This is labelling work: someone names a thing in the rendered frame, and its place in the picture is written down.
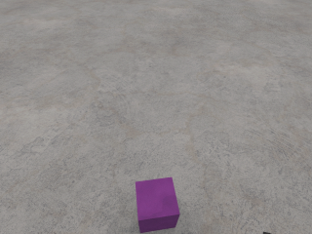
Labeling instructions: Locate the carton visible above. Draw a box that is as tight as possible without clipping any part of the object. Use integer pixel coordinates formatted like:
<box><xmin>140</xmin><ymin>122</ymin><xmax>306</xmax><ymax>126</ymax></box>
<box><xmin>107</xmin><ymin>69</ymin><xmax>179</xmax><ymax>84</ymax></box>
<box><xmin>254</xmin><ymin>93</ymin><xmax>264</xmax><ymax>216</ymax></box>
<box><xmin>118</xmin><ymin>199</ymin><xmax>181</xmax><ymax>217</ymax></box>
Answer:
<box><xmin>136</xmin><ymin>177</ymin><xmax>180</xmax><ymax>233</ymax></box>

